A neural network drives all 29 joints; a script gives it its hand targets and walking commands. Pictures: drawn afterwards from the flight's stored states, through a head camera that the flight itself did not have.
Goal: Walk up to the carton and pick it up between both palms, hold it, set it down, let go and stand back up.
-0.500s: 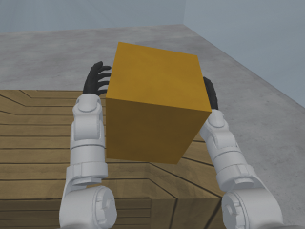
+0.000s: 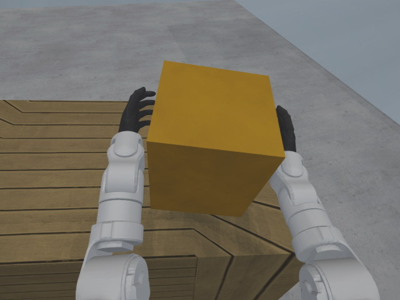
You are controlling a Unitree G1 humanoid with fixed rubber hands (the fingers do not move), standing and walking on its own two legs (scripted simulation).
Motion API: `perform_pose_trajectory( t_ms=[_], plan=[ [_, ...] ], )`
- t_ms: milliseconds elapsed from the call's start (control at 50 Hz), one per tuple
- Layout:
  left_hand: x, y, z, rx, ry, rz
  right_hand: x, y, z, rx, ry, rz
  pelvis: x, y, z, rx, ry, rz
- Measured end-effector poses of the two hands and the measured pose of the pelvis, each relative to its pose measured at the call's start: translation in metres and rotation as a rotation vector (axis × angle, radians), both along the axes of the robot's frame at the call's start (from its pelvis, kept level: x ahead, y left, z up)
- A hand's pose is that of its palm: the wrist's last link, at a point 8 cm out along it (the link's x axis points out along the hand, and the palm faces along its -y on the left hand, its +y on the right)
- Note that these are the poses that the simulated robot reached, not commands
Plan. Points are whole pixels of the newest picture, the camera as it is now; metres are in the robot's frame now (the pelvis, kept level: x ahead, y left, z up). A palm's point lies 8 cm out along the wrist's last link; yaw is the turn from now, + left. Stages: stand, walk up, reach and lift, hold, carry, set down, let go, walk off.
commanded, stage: set down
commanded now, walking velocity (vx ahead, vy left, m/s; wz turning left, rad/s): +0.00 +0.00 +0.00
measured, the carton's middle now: (206, 146) +0.41 -0.02 +0.10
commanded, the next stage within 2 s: none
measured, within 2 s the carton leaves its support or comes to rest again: neither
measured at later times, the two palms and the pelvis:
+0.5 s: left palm (138, 131) +0.42 +0.12 +0.14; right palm (283, 156) +0.36 -0.18 +0.11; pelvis +0.00 +0.00 +0.00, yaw +0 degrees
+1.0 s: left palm (145, 135) +0.44 +0.11 +0.11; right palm (281, 160) +0.37 -0.18 +0.09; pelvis +0.01 +0.00 +0.00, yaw -1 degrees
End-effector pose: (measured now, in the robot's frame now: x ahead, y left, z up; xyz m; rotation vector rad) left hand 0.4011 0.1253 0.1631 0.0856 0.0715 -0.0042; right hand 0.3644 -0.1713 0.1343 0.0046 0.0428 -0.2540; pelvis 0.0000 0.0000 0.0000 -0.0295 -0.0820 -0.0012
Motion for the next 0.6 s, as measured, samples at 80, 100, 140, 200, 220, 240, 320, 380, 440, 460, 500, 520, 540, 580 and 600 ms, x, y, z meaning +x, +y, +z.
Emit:
perform_pose_trajectory(
  t_ms=[80,100,140,200,220,240,320,380,440,460,500,520,540,580,600],
  plan=[
    [0.003,0.0,-0.006,-0.001,0.019,-0.005,0.001,0.0,-0.005,0.001,0.018,-0.007,0.004,0.0,0.0,0.0,-0.002,0.004],
    [0.003,0.0,-0.008,-0.001,0.024,-0.007,0.001,0.0,-0.006,0.002,0.023,-0.009,0.004,0.0,0.0,0.0,-0.001,0.005],
    [0.004,0.0,-0.011,0.002,0.028,-0.013,0.0,0.0,-0.009,0.008,0.025,-0.013,0.005,0.0,0.0,0.0,0.001,0.006],
    [0.005,-0.001,-0.013,0.006,0.03,-0.022,-0.001,0.0,-0.011,0.011,0.027,-0.021,0.006,0.001,0.0,-0.001,0.004,0.007],
    [0.006,-0.001,-0.014,0.006,0.033,-0.025,-0.002,-0.001,-0.012,0.01,0.03,-0.024,0.006,0.001,0.0,-0.001,0.006,0.007],
    [0.007,-0.002,-0.015,0.006,0.035,-0.028,-0.002,-0.001,-0.013,0.009,0.032,-0.027,0.006,0.001,0.0,-0.001,0.007,0.007],
    [0.01,-0.003,-0.018,0.005,0.046,-0.041,-0.003,-0.002,-0.016,0.012,0.042,-0.04,0.006,0.002,0.0,0.0,0.016,0.004],
    [0.012,-0.005,-0.018,0.005,0.048,-0.052,-0.004,-0.003,-0.017,0.017,0.043,-0.052,0.005,0.003,0.0,0.0,0.027,0.0],
    [0.015,-0.007,-0.019,0.013,0.057,-0.06,-0.004,-0.004,-0.019,0.017,0.053,-0.061,0.004,0.004,0.0,0.001,0.031,-0.004],
    [0.016,-0.008,-0.02,0.013,0.063,-0.062,-0.004,-0.005,-0.021,0.017,0.059,-0.063,0.003,0.004,0.001,0.001,0.032,-0.005],
    [0.018,-0.009,-0.022,0.011,0.074,-0.067,-0.004,-0.005,-0.024,0.019,0.069,-0.069,0.002,0.004,0.001,0.002,0.04,-0.008],
    [0.019,-0.009,-0.023,0.011,0.076,-0.07,-0.004,-0.006,-0.025,0.02,0.071,-0.072,0.002,0.004,0.001,0.002,0.045,-0.009],
    [0.019,-0.01,-0.023,0.012,0.076,-0.072,-0.004,-0.006,-0.026,0.021,0.071,-0.074,0.002,0.004,0.001,0.002,0.051,-0.009],
    [0.021,-0.011,-0.024,0.012,0.071,-0.078,-0.004,-0.007,-0.027,0.024,0.065,-0.08,0.002,0.005,0.001,0.002,0.064,-0.01],
    [0.022,-0.012,-0.024,0.013,0.07,-0.08,-0.004,-0.007,-0.027,0.025,0.063,-0.082,0.002,0.005,0.001,0.002,0.068,-0.011]
  ],
)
